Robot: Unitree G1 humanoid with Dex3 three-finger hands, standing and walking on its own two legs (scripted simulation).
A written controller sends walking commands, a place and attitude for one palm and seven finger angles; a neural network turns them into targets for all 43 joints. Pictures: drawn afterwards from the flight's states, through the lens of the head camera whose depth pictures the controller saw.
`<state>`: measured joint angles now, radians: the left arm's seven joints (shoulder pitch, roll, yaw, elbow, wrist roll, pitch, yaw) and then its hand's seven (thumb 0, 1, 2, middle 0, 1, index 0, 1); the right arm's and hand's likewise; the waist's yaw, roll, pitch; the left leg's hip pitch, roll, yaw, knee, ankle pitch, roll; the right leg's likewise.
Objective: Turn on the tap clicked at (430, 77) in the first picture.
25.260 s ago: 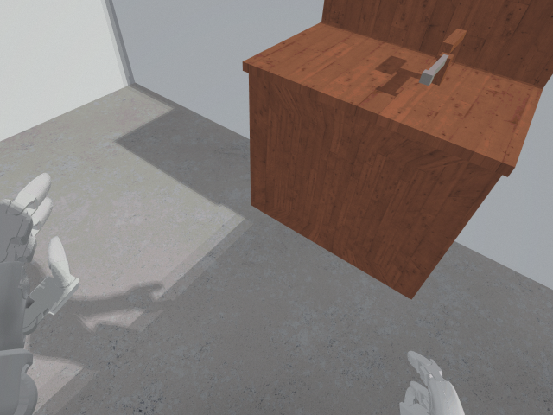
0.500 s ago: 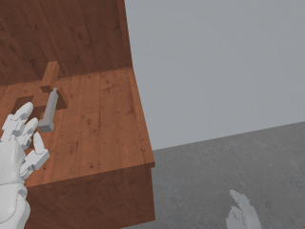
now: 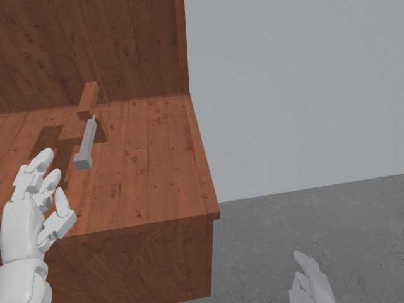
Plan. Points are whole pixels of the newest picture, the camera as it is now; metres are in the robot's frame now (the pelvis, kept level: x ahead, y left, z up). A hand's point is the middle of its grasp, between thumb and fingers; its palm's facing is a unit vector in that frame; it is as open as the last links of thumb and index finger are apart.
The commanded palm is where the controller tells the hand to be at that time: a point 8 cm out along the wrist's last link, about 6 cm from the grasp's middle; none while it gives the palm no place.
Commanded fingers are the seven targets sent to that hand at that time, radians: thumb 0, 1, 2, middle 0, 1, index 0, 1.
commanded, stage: turn the palm inward beside the body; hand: left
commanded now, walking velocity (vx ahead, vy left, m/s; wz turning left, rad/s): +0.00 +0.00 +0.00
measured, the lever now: (83, 161) +0.35 +0.32 +0.09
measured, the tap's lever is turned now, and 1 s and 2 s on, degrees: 0 0 0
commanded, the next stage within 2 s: reach beside the lever's end, fingers flat in 0.94 s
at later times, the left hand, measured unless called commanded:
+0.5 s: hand (78, 240) +0.16 +0.21 +0.14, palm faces +0.50 -0.86 -0.12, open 7.4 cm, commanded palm +0.11 +0.25 +0.16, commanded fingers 0.00 0.90 0.90 -0.20 -0.30 -0.20 -0.30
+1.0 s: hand (87, 214) +0.20 +0.21 +0.14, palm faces +0.47 -0.88 -0.11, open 7.4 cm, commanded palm +0.15 +0.26 +0.16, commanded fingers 0.00 0.90 0.90 -0.20 -0.30 -0.20 -0.30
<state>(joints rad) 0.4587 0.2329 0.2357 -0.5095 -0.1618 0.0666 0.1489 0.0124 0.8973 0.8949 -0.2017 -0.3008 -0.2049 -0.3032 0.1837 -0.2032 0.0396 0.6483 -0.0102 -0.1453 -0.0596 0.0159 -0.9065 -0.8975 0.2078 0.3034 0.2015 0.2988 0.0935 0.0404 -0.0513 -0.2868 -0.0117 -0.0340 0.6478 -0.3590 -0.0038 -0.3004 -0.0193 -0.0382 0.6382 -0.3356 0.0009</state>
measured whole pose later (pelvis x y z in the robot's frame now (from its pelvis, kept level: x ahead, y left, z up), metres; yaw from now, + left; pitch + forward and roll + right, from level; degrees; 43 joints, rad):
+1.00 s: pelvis +0.02 -0.01 +0.00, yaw +1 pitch +0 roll +0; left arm 0.51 0.19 0.22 -0.54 -0.21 0.13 0.15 0.01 0.90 0.90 -0.20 -0.30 -0.20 -0.30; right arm 0.20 -0.23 0.03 0.65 -0.01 -0.19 -0.07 0.02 -0.91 -0.90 0.21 0.30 0.20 0.30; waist 0.10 0.05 -0.07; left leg -0.26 0.00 -0.06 0.64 -0.38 -0.02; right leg -0.27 0.00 -0.06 0.63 -0.36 -0.02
